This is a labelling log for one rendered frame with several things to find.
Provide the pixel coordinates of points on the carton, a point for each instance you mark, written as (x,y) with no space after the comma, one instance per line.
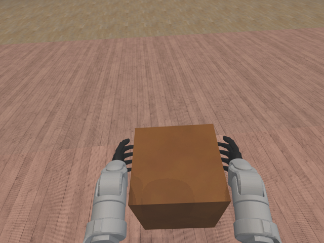
(177,178)

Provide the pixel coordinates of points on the right robot hand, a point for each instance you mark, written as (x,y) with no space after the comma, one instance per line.
(232,153)

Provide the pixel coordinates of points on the left robot forearm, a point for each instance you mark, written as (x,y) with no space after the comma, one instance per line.
(108,223)

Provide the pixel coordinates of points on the left robot hand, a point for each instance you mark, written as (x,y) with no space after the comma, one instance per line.
(120,155)

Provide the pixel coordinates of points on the right robot forearm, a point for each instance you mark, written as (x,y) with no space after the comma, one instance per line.
(253,221)

